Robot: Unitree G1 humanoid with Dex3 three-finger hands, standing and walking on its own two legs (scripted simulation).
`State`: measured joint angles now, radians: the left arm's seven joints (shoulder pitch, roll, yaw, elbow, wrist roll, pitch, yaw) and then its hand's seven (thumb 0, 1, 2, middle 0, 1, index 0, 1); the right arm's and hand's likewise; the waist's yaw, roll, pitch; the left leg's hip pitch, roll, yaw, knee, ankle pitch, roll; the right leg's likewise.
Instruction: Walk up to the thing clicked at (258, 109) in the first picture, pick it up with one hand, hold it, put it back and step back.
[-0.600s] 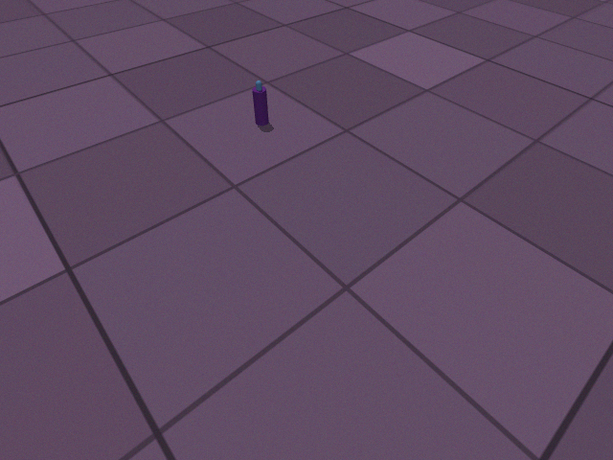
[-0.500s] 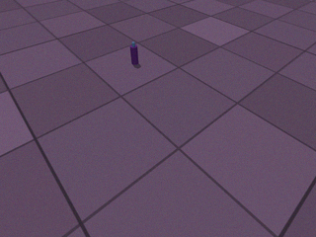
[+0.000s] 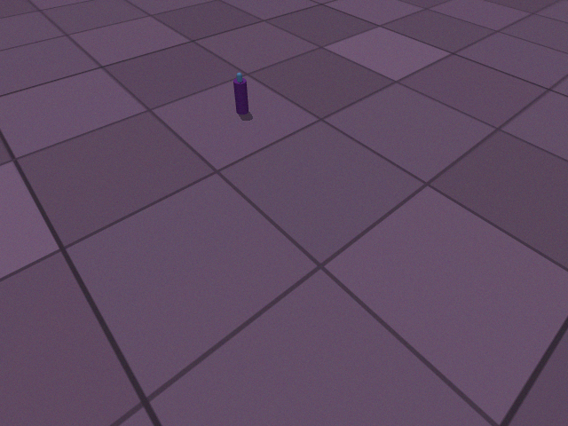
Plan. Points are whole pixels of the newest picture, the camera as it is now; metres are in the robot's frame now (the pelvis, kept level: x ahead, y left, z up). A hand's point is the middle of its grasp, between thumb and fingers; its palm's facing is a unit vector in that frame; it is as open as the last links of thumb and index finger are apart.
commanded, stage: stand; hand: left
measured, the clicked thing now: (240, 93) +2.11 +0.37 -0.65
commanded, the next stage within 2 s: walk up in 0.52 s
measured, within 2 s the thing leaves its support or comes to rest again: neither
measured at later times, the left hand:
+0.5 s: hand out of the picture +0.08 +0.25 -0.16, palm faces -0.02 -0.94 -0.34, open 7.4 cm
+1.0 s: hand (55, 417) +0.17 +0.39 -0.17, palm faces +0.03 -0.93 -0.36, open 7.4 cm
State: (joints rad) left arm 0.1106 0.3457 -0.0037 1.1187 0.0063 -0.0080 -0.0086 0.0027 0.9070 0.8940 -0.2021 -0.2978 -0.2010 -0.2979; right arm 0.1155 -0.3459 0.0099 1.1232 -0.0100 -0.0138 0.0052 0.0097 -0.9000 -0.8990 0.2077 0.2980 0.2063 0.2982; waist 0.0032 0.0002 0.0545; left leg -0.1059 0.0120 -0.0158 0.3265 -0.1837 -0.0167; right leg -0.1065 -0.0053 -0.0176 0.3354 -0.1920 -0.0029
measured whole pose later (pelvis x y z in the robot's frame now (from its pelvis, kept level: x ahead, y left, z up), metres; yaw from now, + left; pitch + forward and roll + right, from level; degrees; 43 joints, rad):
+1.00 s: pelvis +0.14 +0.09 -0.02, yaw +3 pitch -2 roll +1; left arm 0.26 0.50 0.05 1.03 0.01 -0.03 -0.07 0.01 0.91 0.89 -0.20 -0.30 -0.20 -0.30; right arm 0.23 -0.42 -0.09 0.96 -0.02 -0.08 0.08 0.01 -0.90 -0.90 0.21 0.30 0.21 0.30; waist 0.00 -0.08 0.00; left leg -0.25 0.04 0.11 0.55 -0.27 0.02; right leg -0.36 -0.05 0.04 1.09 -0.39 -0.05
